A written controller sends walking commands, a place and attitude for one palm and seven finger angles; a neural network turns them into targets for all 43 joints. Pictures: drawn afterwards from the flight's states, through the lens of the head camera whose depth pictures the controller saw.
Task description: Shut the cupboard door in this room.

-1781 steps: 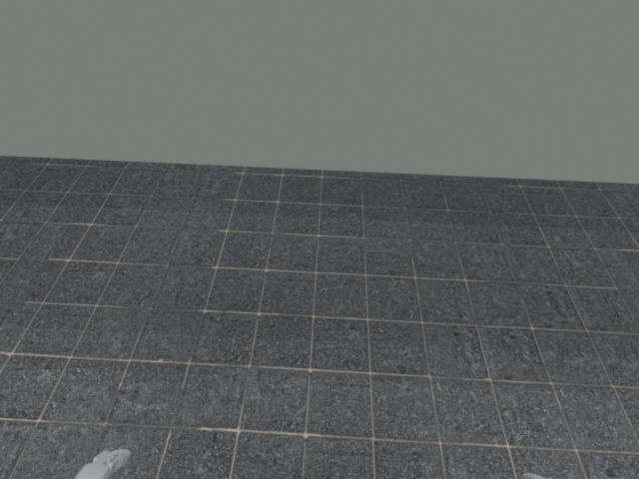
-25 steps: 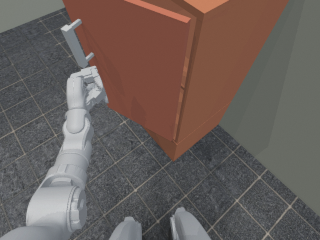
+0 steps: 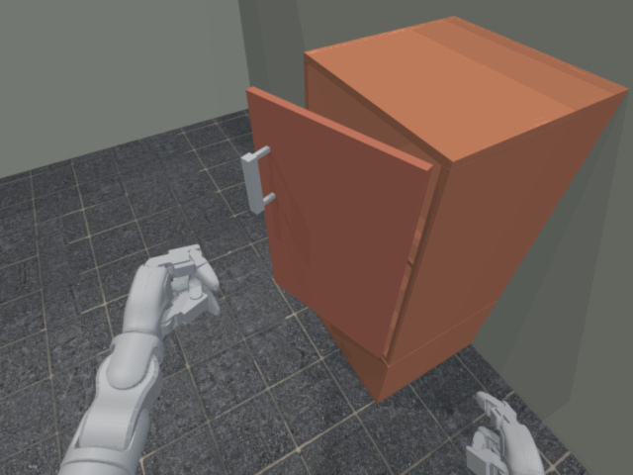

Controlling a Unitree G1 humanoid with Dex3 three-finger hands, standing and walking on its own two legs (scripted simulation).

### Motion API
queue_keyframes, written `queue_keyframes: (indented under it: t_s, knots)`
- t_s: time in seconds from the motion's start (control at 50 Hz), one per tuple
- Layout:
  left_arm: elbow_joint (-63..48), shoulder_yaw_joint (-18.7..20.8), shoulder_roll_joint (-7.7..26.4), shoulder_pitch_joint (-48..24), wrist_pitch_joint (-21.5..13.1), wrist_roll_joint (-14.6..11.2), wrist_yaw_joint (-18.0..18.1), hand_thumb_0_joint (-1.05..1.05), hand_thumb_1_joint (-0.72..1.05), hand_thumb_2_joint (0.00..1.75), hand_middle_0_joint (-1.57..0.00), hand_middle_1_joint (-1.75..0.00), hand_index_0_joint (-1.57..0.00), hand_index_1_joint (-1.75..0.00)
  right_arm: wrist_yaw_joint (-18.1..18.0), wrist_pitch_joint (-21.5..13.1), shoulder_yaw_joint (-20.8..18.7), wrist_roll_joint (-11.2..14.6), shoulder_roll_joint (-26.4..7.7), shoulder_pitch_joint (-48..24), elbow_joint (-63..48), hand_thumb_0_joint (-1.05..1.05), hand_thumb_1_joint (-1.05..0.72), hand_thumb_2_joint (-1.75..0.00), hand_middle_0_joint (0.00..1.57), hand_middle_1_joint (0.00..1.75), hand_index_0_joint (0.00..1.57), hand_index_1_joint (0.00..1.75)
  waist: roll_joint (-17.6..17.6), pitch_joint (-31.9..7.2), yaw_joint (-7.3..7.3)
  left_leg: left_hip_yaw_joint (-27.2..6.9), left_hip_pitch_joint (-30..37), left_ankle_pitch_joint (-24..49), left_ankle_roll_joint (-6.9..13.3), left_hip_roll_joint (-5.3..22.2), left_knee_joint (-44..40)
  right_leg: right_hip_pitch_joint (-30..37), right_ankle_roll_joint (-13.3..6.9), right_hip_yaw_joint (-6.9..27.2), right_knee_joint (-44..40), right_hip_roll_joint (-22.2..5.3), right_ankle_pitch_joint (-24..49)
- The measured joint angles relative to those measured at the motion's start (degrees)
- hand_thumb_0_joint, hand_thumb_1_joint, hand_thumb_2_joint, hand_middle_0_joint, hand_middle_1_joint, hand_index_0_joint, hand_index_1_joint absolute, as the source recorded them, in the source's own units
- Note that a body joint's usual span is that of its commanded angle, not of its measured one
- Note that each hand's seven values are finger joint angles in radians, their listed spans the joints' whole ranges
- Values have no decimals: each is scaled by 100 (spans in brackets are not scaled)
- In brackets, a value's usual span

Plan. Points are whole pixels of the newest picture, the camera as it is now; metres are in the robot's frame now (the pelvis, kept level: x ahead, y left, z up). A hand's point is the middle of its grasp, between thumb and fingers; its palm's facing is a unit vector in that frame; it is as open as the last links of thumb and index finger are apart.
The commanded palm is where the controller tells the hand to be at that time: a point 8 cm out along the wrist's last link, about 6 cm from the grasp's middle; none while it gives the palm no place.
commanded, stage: draw the hand back to the body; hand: left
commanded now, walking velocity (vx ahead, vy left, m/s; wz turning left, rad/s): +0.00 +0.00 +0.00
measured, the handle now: (260, 180) +0.66 +0.15 -0.02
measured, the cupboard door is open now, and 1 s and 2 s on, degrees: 20 20 20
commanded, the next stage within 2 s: step back with the hand held close in 0.90 s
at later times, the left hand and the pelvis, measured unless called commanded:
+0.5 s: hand (30, 328) +0.21 +0.27 +0.17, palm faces +0.44 -0.80 -0.41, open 5.9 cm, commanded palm +0.15 +0.31 +0.19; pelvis +0.02 +0.00 +0.02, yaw +1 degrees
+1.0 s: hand (29, 341) +0.19 +0.25 +0.19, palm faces +0.46 -0.79 -0.41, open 7.4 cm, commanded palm +0.14 +0.29 +0.19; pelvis +0.00 -0.01 +0.02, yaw +1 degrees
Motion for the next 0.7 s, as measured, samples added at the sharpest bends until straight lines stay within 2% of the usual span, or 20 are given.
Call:
queue_keyframes:
  t_s: [0.14,0.34,0.44,0.58,0.7]
  knots:
    - [-996,268,172,631,485,77,278,2,89,90,-96,-112,-95,-113,-50,-90,222,-57,134,-177,56,1,-91,-90,20,30,20,30,85,204,197,-110,808,261,19,-46,-718,869,30,-66,-781,-49,255]
    - [-2240,881,352,1840,713,104,336,1,89,90,-69,-83,-68,-83,76,-220,266,-195,162,-67,306,1,-91,-90,20,30,20,30,209,308,322,-155,1424,480,32,-77,-1346,1493,57,-77,-1402,-84,453]
    - [-2689,1364,524,2275,716,82,401,1,89,90,-55,-68,-55,-68,97,-328,182,-221,97,19,464,1,-91,-90,20,30,20,30,251,318,367,-173,1519,517,19,-67,-1437,1599,46,-91,-1508,-75,494]
    - [-3216,1980,733,2809,523,35,463,1,89,90,-36,-47,-36,-48,109,-482,32,-208,6,66,601,2,-91,-90,20,30,20,30,322,260,414,-173,1578,540,-7,-51,-1460,1648,27,-93,-1515,-60,511]
    - [-2866,1914,512,2634,452,50,491,1,89,90,-26,-36,-26,-37,67,-526,-21,-197,-51,-19,647,2,-91,-90,20,30,20,30,317,394,433,-194,1546,621,-25,-54,-1460,1592,-2,-122,-1446,-66,546]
